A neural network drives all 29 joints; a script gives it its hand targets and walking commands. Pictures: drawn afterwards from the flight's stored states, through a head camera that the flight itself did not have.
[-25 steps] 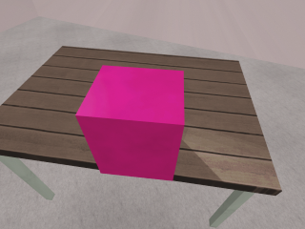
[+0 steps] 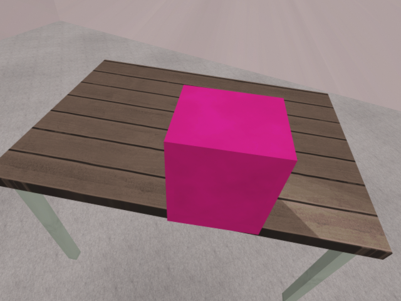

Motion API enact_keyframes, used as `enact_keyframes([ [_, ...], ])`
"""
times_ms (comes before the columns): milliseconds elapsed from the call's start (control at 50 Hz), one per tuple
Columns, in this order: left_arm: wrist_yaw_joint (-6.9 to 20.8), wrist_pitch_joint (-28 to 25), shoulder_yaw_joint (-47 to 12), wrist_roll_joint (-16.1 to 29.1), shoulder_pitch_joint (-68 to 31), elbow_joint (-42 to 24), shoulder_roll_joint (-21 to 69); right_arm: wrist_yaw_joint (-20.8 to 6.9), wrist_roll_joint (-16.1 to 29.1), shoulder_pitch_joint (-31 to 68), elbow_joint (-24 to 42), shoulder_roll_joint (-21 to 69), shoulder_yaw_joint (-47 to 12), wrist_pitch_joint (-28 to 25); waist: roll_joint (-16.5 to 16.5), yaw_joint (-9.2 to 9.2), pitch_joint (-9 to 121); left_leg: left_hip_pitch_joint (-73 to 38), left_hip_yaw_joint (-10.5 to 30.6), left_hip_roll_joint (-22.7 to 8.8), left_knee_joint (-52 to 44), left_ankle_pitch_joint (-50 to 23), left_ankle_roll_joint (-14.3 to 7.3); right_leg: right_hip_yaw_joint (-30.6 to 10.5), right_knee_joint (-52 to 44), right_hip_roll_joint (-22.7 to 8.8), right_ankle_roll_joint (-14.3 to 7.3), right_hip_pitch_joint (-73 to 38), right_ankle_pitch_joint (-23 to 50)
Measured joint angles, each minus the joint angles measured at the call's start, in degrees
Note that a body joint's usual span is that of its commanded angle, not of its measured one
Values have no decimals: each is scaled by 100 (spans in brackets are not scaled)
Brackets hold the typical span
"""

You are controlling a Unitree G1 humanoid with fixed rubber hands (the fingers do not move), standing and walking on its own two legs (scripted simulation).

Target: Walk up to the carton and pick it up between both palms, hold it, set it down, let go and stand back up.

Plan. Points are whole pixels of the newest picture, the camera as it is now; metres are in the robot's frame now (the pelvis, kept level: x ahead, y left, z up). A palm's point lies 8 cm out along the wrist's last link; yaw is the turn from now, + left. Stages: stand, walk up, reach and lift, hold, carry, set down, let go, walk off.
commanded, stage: walk up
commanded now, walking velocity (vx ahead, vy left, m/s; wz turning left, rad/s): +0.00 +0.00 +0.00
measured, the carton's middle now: (222, 162) +0.45 -0.02 +0.03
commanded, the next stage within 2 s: stand in 0.38 s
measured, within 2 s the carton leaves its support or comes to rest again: neither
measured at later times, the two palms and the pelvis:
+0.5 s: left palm out of the picture -0.01 +0.21 -0.15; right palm out of the picture -0.02 -0.21 -0.15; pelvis +0.00 +0.00 +0.00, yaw -1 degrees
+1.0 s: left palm out of the picture +0.14 +0.20 -0.11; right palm out of the picture +0.12 -0.20 -0.13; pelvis -0.02 -0.01 +0.00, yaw +0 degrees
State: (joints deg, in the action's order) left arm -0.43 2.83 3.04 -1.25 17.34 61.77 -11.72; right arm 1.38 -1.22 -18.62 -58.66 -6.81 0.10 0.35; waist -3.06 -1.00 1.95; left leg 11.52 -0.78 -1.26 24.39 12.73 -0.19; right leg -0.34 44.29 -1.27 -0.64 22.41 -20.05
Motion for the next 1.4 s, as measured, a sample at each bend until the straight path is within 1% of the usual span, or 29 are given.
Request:
enact_keyframes([
  [20, 12, -32, -23, -4, 8, 17, 46, 2, 11, -9, -22, 35, -26, -32, -9, -12, -6, -52, -23, 34, -130, -70, -24, 14, 43, 10, -4, -76, 38],
  [60, 1, -86, -72, 21, 36, 68, 137, 46, 15, 17, -68, 74, -46, -95, -26, -24, -45, -93, -75, 116, -246, -131, -69, 44, -199, 10, 2, -345, 35],
  [100, -45, -127, -126, 63, 62, 123, 219, 75, 7, 68, -105, 59, -50, -136, -31, -17, -114, -67, -132, 204, -194, -97, -103, 61, -795, 11, 4, -727, 18],
  [140, -106, -180, -179, 91, 85, 174, 277, 85, 21, 113, -130, 40, -39, -141, -43, -20, -193, -15, -211, 297, -51, -5, -121, 53, -1701, -4, 13, -1193, 427],
  [180, -148, -241, -228, 85, 70, 273, 403, 75, 60, 174, -178, -51, 5, -140, 198, 25, -299, -37, -173, 210, 24, 54, -104, 82, -2010, 89, 67, -1390, 500],
  [220, -144, -304, -266, 96, 79, 333, 447, 66, 102, 191, -205, -77, 26, -158, 295, 97, -357, -127, -156, 193, -97, -14, -112, 97, -2102, 112, 50, -1471, 516],
  [280, -148, -358, -304, 82, 44, 377, 484, 49, 103, 190, -280, -97, 44, -140, 363, 137, -433, -198, -134, 164, -152, -43, -96, 116, -2211, 143, 26, -1571, 560],
  [580, -171, -389, -339, 82, -103, 430, 526, 69, 72, 100, -696, -25, 26, -67, 320, 121, -491, -310, -95, 109, -159, -34, -29, 146, -2244, 199, -34, -1699, 560],
  [600, -165, -239, -362, 133, -96, 330, 510, 44, 106, 115, -632, -10, 75, 21, 309, 130, -431, -201, -108, 99, -102, -15, -29, 132, -2167, 205, -31, -1580, 536],
  [620, -186, 198, -425, 268, -203, 32, 433, -25, 143, 295, -406, 30, 266, 285, 261, 169, -324, 167, -139, 87, 155, 93, -27, 115, -1840, 205, -31, -1173, 412],
  [660, -375, 1226, -527, 537, -796, -525, 63, -136, 39, 985, 88, 113, 633, 981, 102, 244, -386, 844, -198, 76, 845, 372, -30, 143, -1062, 150, -46, -442, 34],
  [700, -544, 2189, -573, 831, -1623, -1080, -283, -171, 53, 1689, 614, 56, 682, 1631, 26, 262, -456, 1402, -166, 41, 1406, 370, 21, 237, -382, 129, -84, 143, -50],
  [720, -551, 2560, -572, 939, -2059, -1280, -408, -152, 138, 2007, 781, 1, 635, 1896, -2, 272, -414, 1672, -111, 54, 1645, 466, 30, 302, -169, 106, -98, 368, -167],
  [740, -508, 2837, -570, 997, -2486, -1372, -492, -105, 274, 2303, 853, -61, 551, 2114, -17, 285, -313, 1939, -47, 71, 1838, 525, 35, 371, -62, 81, -105, 580, -37],
  [760, -416, 3020, -549, 973, -2877, -1358, -515, -30, 448, 2579, 840, -132, 448, 2284, 38, 316, -193, 2173, 41, 48, 1972, 387, 57, 468, 38, 101, -117, 757, -70],
  [800, -129, 3183, -431, 752, -3395, -1258, -448, 183, 799, 2983, 669, -169, 263, 2470, 136, 375, 32, 2446, 178, 12, 2107, 494, 67, 591, 5, 152, -138, 915, -145],
  [820, 25, 3215, -375, 603, -3481, -1291, -393, 297, 930, 3084, 589, -125, 178, 2469, 146, 386, 90, 2418, 191, 2, 2019, 511, 68, 559, -184, 190, -147, 853, 92],
  [840, 161, 3227, -309, 423, -3443, -1422, -311, 402, 1026, 3112, 535, -61, 97, 2404, 155, 373, 88, 2263, 181, -14, 1821, 456, 9, 499, -404, 241, -149, 707, 259],
  [860, 268, 3226, -237, 231, -3293, -1628, -200, 486, 1081, 3063, 492, 14, 35, 2293, 167, 339, 59, 2032, 149, -46, 1554, 359, 13, 422, -685, 295, -146, 486, 304],
  [880, 339, 3220, -180, 82, -3069, -1851, -76, 531, 1081, 2958, 437, 83, -2, 2147, 187, 293, 57, 1784, 107, -78, 1243, 255, 111, 332, -998, 344, -142, 260, 362],
  [900, 378, 3196, -141, -10, -2817, -2045, 48, 539, 1041, 2815, 393, 127, -40, 1991, 213, 246, 62, 1550, 64, -88, 942, 138, 85, 241, -1311, 378, -136, 40, 449],
  [960, 369, 2944, -110, -78, -2071, -2391, 295, 431, 795, 2251, 478, 120, -102, 1555, 291, 132, 57, 1017, 18, -63, 251, -135, 80, 65, -1988, 399, -104, -448, 743],
  [1040, 226, 2467, -173, 35, -1441, -2503, 269, 279, 484, 1609, 969, -14, 7, 1141, 322, 80, -113, 750, 22, -6, -113, -330, 88, 62, -2166, 349, -121, -636, 832],
  [1080, 130, 2363, -211, 178, -1362, -2537, 145, 228, 378, 1473, 1309, -35, 125, 1154, 278, 77, -183, 836, 21, 14, -88, -362, 97, 66, -2002, 329, -133, -486, 785],
  [1120, 37, 2360, -268, 362, -1458, -2607, -6, 192, 352, 1474, 1687, -28, 226, 1321, 213, 89, -224, 1028, 20, 28, 33, -362, 107, 73, -1762, 312, -145, -242, 717],
  [1180, -39, 2405, -386, 630, -1794, -2777, -219, 179, 447, 1635, 2164, -17, 231, 1633, 113, 138, -237, 1301, 40, 49, 209, -364, 126, 103, -1484, 286, -158, 67, 650],
  [1220, -33, 2397, -445, 727, -2043, -2864, -301, 203, 554, 1757, 2362, -13, 148, 1765, 75, 177, -242, 1357, 63, 54, 229, -399, 141, 130, -1450, 279, -168, 121, 664],
  [1300, 90, 2292, -420, 617, -2257, -2929, -267, 306, 744, 1777, 2486, 4, -81, 1777, 79, 205, -251, 1076, 74, 41, -13, -504, 123, 125, -1788, 298, -145, -204, 891],
  [1400, 290, 2042, -252, 358, -1684, -3044, -41, 472, 812, 1196, 2513, -30, -332, 1387, 215, 124, -104, 515, -36, -5, -437, -621, 90, -6, -2345, 349, -120, -785, 1059],
])
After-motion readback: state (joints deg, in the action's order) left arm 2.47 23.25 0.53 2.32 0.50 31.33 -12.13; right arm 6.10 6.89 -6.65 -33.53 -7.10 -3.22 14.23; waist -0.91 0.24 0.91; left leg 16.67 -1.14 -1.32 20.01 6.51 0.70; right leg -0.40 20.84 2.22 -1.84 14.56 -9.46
